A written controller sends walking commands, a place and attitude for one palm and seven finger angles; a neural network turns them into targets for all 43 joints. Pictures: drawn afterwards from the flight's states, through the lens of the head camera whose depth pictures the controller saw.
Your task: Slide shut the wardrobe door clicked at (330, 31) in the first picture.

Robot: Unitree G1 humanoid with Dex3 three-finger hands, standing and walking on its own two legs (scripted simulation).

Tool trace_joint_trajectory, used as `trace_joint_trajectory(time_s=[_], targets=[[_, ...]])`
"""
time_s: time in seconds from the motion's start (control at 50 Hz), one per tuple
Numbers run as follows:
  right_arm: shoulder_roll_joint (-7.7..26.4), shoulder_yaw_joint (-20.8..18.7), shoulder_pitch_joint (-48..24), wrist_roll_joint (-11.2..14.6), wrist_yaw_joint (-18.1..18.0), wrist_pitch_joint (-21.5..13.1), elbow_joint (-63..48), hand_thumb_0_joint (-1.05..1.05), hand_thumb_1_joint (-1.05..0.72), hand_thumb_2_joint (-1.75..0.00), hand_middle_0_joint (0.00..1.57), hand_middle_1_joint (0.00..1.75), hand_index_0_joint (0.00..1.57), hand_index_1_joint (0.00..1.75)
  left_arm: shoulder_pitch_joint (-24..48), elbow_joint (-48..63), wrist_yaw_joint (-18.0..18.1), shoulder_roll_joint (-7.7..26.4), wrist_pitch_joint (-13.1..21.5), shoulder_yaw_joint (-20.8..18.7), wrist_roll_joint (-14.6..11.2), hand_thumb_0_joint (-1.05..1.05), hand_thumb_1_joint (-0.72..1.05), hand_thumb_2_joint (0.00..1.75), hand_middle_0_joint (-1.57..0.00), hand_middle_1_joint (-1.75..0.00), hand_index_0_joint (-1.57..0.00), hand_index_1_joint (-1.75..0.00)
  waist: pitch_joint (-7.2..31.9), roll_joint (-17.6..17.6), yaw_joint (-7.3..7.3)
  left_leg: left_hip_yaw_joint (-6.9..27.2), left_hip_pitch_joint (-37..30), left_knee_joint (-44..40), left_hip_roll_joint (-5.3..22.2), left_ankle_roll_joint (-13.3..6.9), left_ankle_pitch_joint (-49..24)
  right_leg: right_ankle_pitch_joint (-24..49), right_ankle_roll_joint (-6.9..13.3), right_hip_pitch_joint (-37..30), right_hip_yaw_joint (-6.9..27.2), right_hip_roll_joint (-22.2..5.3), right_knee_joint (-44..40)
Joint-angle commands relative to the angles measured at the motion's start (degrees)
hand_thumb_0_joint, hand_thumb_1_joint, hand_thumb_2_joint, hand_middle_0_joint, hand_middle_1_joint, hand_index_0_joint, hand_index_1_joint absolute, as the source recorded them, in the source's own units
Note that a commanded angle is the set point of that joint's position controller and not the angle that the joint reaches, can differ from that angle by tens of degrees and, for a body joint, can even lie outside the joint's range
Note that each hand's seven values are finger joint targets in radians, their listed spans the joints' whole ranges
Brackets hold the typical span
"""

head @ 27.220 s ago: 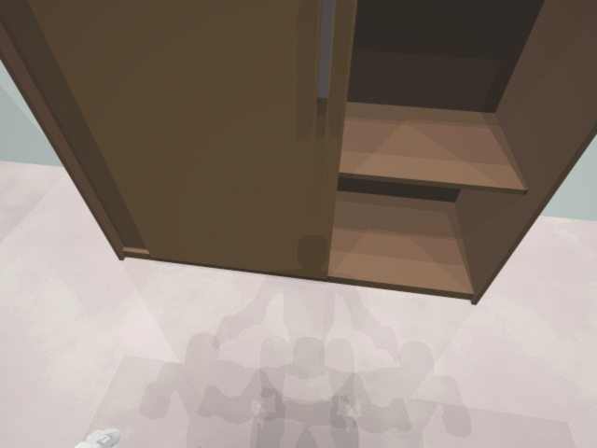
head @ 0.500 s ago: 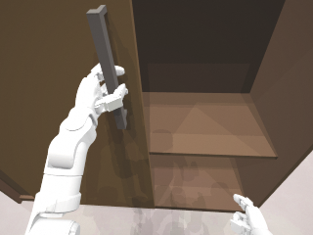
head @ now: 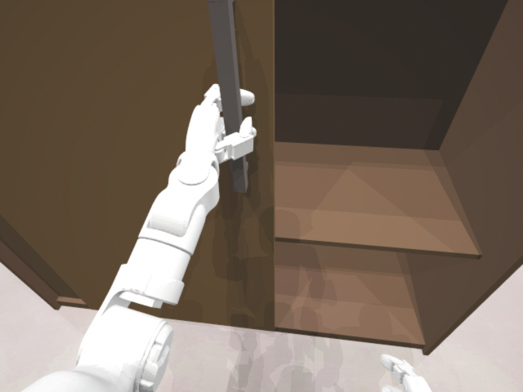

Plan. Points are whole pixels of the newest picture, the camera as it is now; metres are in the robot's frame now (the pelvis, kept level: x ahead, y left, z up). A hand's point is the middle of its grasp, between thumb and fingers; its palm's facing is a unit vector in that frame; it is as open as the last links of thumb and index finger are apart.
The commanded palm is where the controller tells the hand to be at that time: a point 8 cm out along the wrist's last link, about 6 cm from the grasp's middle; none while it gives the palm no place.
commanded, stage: step sideways, sliding the door along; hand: left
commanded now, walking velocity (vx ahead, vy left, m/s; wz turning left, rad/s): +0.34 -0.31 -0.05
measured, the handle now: (235, 106) +0.46 +0.08 +0.23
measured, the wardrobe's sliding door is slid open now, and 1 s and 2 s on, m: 0.54 0.50 0.23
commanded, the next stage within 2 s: none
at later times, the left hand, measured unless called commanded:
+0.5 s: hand (255, 139) +0.42 +0.05 +0.20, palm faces +0.04 -0.99 -0.14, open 6.2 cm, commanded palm +0.40 +0.07 +0.22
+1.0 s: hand (280, 138) +0.42 +0.01 +0.20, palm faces +0.28 -0.95 -0.10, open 6.3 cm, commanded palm +0.39 -0.01 +0.22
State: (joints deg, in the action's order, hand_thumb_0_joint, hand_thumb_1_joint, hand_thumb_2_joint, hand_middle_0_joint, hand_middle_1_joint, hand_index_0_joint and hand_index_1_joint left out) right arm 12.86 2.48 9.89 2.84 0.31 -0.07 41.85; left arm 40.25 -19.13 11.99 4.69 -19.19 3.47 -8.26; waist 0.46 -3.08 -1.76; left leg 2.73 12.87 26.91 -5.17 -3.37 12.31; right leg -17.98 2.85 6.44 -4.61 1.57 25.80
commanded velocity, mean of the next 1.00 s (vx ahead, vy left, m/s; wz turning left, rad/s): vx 0.19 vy -0.29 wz -0.01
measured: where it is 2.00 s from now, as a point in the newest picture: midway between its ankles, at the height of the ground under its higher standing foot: outside the picture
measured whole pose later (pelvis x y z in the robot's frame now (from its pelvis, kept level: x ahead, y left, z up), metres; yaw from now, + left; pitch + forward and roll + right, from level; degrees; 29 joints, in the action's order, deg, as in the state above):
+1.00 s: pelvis +0.06 -0.19 -0.02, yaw +7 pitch -4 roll -1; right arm 9.8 -1.9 3.6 3.5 0.0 -0.4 39.4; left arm 32.4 -5.5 7.3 12.2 0.6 -0.9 -3.7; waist -9.4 -1.2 -6.4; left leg 8.1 13.5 40.8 8.5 1.0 20.7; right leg -14.5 0.6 19.3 -3.6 -0.9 37.8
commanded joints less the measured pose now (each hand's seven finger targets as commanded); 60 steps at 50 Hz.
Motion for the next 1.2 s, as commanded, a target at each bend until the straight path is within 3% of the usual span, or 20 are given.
trace_joint_trajectory(time_s=[0.0,0.06,0.18,0.26,0.32,0.4,0.46,0.52,0.56,0.6,0.64,0.72,0.8,0.92,0.96,1.0,1.06,1.08,1.12,1.18], targets=[[8.1,-2.5,-6.1,-0.6,-1.6,-3.3,-9.8,0.00,-0.90,-0.90,0.20,0.30,0.20,0.30,42.2,22.8,-3.3,25.5,17.3,-13.1,1.9,0.00,0.90,0.90,-0.45,-1.40,-0.45,-1.40,16.9,1.4,1.45,8.0,-15.1,-2.9,10.2,-1.2,-3.7,5.6,-1.5,11.2,7.3,-2.3,-4.0],[6.0,-2.2,-7.7,-1.5,-2.7,-3.6,-8.8,0.00,-0.90,-0.90,0.20,0.30,0.20,0.30,35.1,16.8,-6.2,11.9,24.0,-3.0,2.6,0.00,0.90,0.90,-0.45,-1.40,-0.45,-1.40,15.1,3.9,1.94,12.0,-12.7,-8.2,12.6,-1.4,11.8,0.0,-1.2,11.3,5.7,-1.4,-0.9],[6.0,-3.1,-6.0,-1.4,-4.5,-3.6,-8.9,0.00,-0.90,-0.90,0.20,0.30,0.20,0.30,34.1,19.1,-7.1,16.1,27.9,-6.1,4.2,0.00,0.90,0.90,-0.45,-1.40,-0.45,-1.40,18.4,-5.2,3.01,25.2,-27.8,-8.0,21.9,-7.2,-2.0,-11.1,-0.5,25.4,7.9,-0.3,13.7],[5.3,-4.0,-2.6,-0.6,-3.9,-3.4,-8.4,0.00,-0.90,-0.90,0.20,0.30,0.20,0.30,30.7,16.1,-6.9,20.2,28.5,-9.0,3.7,0.00,0.90,0.90,-0.45,-1.40,-0.45,-1.40,22.1,1.3,1.41,14.8,-23.6,2.8,18.9,-5.0,-24.9,-2.8,-0.8,14.1,6.5,-1.5,3.5],[6.0,-3.5,-5.8,-0.7,-4.3,-2.6,-9.5,0.00,-0.90,-0.90,0.20,0.30,0.20,0.30,30.4,17.3,-8.5,17.3,28.8,-8.3,5.1,0.00,0.90,0.90,-0.45,-1.40,-0.45,-1.40,19.9,2.0,2.00,3.3,-5.8,8.8,13.7,-2.0,-7.3,7.2,-0.2,-2.9,6.3,-2.1,-5.6],[5.7,-5.4,-4.4,-0.2,-4.1,-2.1,-8.2,0.00,-0.90,-0.90,0.20,0.30,0.20,0.30,29.3,14.5,-9.0,17.8,27.9,-9.2,5.5,0.00,0.90,0.90,-0.45,-1.40,-0.45,-1.40,8.8,14.6,1.54,-0.2,15.9,36.2,5.0,1.6,17.1,6.8,11.8,-3.0,27.5,-17.7,-11.3],[2.7,-4.0,-3.8,-0.2,-3.8,-3.2,-7.9,0.00,-0.90,-0.90,0.20,0.30,0.20,0.30,30.7,18.5,-9.1,12.3,29.6,-3.2,5.4,0.00,0.90,0.90,-0.45,-1.40,-0.45,-1.40,12.6,2.6,2.32,0.1,10.4,24.5,7.4,1.0,14.8,32.3,11.6,-5.5,20.3,-17.0,-1.5],[3.2,-3.8,-4.3,-0.9,-3.8,-2.7,-8.7,0.00,-0.90,-0.90,0.20,0.30,0.20,0.30,27.8,23.7,-8.3,9.5,30.3,-0.6,5.0,0.00,0.90,0.90,-0.45,-1.40,-0.45,-1.40,18.2,0.8,5.30,-3.7,-12.1,-5.7,7.4,1.3,-9.6,31.0,5.7,1.9,7.5,-9.0,14.1],[6.0,-5.9,-4.4,-0.5,-3.0,-2.0,-9.7,0.00,-0.90,-0.90,0.20,0.30,0.20,0.30,27.2,23.9,-8.3,9.1,31.1,0.2,3.4,0.00,0.90,0.90,-0.45,-1.40,-0.45,-1.40,17.8,-15.2,4.62,22.7,-35.5,-4.6,26.4,-7.1,-41.2,-7.3,0.0,30.6,4.2,-1.0,32.2],[3.9,-4.8,-7.7,-0.7,-1.6,-1.0,-11.7,0.00,-0.90,-0.90,0.20,0.30,0.20,0.30,27.7,27.7,-10.0,7.8,30.0,0.8,3.8,0.00,0.90,0.90,-0.45,-1.40,-0.45,-1.40,12.7,-5.7,3.83,28.0,-34.3,0.7,32.4,-14.0,-38.4,-14.0,-0.5,38.8,18.0,-4.0,36.3],[4.5,-4.8,-7.4,-1.1,-1.6,-1.1,-11.9,0.00,-0.90,-0.90,0.20,0.30,0.20,0.30,26.6,30.9,-10.2,10.3,30.0,-1.3,4.4,0.00,0.90,0.90,-0.45,-1.40,-0.45,-1.40,14.1,-1.2,3.28,26.3,-28.9,3.2,31.3,-12.8,-34.4,-14.1,0.1,34.3,19.1,-6.7,26.2],[5.8,-5.8,-7.5,0.2,-1.1,-1.8,-13.4,0.00,-0.90,-0.90,0.20,0.30,0.20,0.30,26.4,29.2,-10.7,4.2,29.3,3.8,5.6,0.00,0.90,0.90,-0.45,-1.40,-0.45,-1.40,22.2,-1.8,3.13,2.2,-12.6,8.9,18.8,-2.9,-21.8,8.9,-2.4,0.1,2.8,0.9,6.2],[4.3,-4.9,-12.9,1.1,-0.6,-2.4,-14.8,0.00,-0.90,-0.90,0.20,0.30,0.20,0.30,29.1,28.3,-12.0,-6.7,27.8,15.1,5.1,0.00,0.90,0.90,-0.45,-1.40,-0.45,-1.40,9.3,-10.1,3.07,0.6,5.8,4.6,15.2,-1.5,10.6,2.7,-2.2,1.4,0.5,1.2,9.0],[2.6,-7.3,-9.3,0.5,-0.9,-3.2,-10.7,0.00,-0.90,-0.90,0.20,0.30,0.20,0.30,23.6,35.4,-9.9,2.2,28.8,10.0,5.6,0.00,0.90,0.90,-0.45,-1.40,-0.45,-1.40,16.9,13.3,4.25,-1.4,-2.8,17.9,7.1,3.7,1.2,31.9,4.6,0.0,19.1,-12.1,-0.2],[2.1,-6.7,-10.0,0.4,-0.9,-3.4,-10.2,0.00,-0.90,-0.90,0.20,0.30,0.20,0.30,20.3,38.9,-9.8,1.1,29.3,11.1,4.6,0.00,0.90,0.90,-0.45,-1.40,-0.45,-1.40,17.7,3.8,4.96,-1.7,-9.5,4.4,10.6,2.4,-5.6,30.2,0.3,2.9,11.7,-9.1,5.3],[3.6,-7.3,-12.3,-0.2,0.0,-2.7,-14.0,0.00,-0.90,-0.90,0.20,0.30,0.20,0.30,15.6,43.5,-10.8,-1.6,30.5,12.5,3.9,0.00,0.90,0.90,-0.45,-1.40,-0.45,-1.40,18.6,-11.7,2.94,8.5,-12.7,1.0,22.9,-2.6,-22.9,15.2,-4.2,6.7,3.1,-1.4,14.7],[3.4,-7.6,-12.0,0.8,0.9,-3.0,-15.8,0.00,-0.90,-0.90,0.20,0.30,0.20,0.30,10.9,44.5,-11.2,0.3,31.2,11.7,5.1,0.00,0.90,0.90,-0.45,-1.40,-0.45,-1.40,18.1,-2.0,2.36,1.1,-18.4,11.1,22.7,-0.2,-44.6,17.2,-2.3,4.0,3.9,-2.3,5.1],[3.3,-7.9,-10.5,1.1,1.4,-3.0,-16.4,0.00,-0.90,-0.90,0.20,0.30,0.20,0.30,10.1,47.0,-11.5,0.0,31.3,12.0,5.9,0.00,0.90,0.90,-0.45,-1.40,-0.45,-1.40,19.7,3.9,2.75,-2.2,-15.5,17.1,18.1,1.5,-39.2,30.4,-1.7,-0.1,4.5,-3.5,1.4],[2.4,-8.3,-12.3,1.3,1.3,-3.0,-17.0,0.00,-0.90,-0.90,0.20,0.30,0.20,0.30,7.5,49.6,-11.9,1.5,30.7,11.5,6.6,0.00,0.90,0.90,-0.45,-1.40,-0.45,-1.40,18.7,20.5,2.88,-2.9,2.6,25.1,9.2,3.4,5.6,58.1,4.2,-10.4,16.8,-12.8,2.8],[0.7,-6.8,-12.0,0.5,1.1,-3.0,-16.0,0.00,-0.90,-0.90,0.20,0.30,0.20,0.30,4.3,53.9,-10.7,-1.0,31.3,13.7,6.1,0.00,0.90,0.90,-0.45,-1.40,-0.45,-1.40,17.3,12.8,3.30,-2.7,1.7,8.8,10.6,2.8,10.7,51.3,3.6,-7.0,15.4,-13.3,4.7]])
